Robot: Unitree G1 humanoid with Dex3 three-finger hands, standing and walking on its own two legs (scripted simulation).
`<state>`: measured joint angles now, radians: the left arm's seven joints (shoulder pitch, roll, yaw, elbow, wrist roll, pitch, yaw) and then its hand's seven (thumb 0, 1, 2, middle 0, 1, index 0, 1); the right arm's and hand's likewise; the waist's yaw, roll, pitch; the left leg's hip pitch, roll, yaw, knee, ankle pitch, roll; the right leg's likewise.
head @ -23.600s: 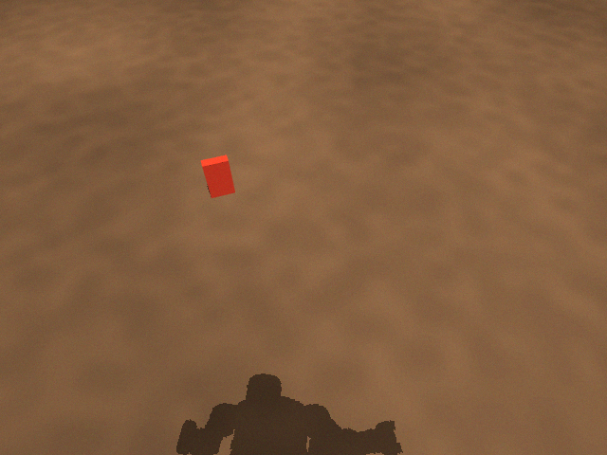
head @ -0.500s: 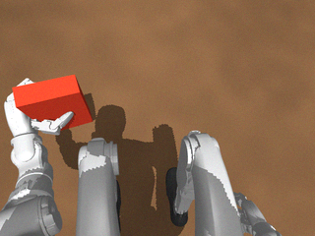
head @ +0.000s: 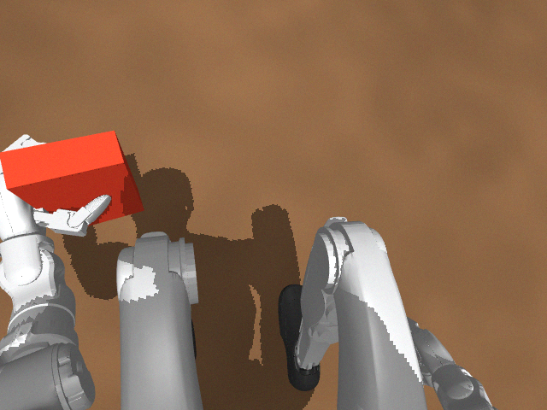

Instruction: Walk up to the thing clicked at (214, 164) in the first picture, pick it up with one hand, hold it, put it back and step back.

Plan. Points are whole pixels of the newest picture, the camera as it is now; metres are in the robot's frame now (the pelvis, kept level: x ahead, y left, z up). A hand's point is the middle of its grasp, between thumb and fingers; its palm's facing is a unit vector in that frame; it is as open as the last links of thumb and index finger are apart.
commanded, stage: crouch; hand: left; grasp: from the side
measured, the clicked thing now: (88, 188) +0.40 +0.25 -0.11
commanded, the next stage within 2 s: lower in 0.04 s
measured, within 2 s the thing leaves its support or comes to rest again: neither
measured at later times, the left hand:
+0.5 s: hand (82, 193) +0.40 +0.27 -0.15, palm faces +0.29 -0.96 -0.01, open 9.0 cm
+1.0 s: hand (87, 195) +0.41 +0.27 -0.18, palm faces +0.31 -0.95 +0.00, open 9.0 cm
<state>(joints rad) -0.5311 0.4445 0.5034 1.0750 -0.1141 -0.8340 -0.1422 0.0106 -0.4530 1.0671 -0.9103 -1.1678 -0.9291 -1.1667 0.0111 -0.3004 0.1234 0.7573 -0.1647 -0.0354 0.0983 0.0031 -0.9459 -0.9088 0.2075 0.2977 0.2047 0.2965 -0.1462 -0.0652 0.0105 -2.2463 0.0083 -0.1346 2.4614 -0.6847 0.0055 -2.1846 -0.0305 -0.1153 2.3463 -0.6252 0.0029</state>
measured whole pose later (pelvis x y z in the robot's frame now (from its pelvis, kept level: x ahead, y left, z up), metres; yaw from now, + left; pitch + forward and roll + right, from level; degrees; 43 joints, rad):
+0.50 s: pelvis +0.00 +0.00 -0.02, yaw -3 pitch +22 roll -11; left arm -0.54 0.55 0.55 1.18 -0.11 -0.93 -0.13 0.01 -0.46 1.07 -0.92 -1.16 -0.93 -1.16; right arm -0.04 -0.31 0.23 0.73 -0.22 -0.02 0.12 0.00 -0.94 -0.90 0.21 0.30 0.21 0.30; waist -0.19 -0.14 0.13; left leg -2.27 0.01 -0.19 2.56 -0.69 0.00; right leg -2.18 -0.02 -0.16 2.40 -0.61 0.01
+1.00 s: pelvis -0.01 +0.01 -0.03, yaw -5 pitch +16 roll -14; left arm -0.57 0.66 0.56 1.29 -0.09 -1.00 -0.06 0.01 -0.45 1.06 -0.92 -1.16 -0.94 -1.16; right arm -0.11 -0.35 0.35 0.65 -0.29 -0.02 0.14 0.00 -0.93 -0.90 0.21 0.30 0.21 0.30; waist -0.21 -0.20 0.22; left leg -2.24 0.01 -0.26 2.61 -0.69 0.01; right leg -2.12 0.00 -0.21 2.40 -0.59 0.03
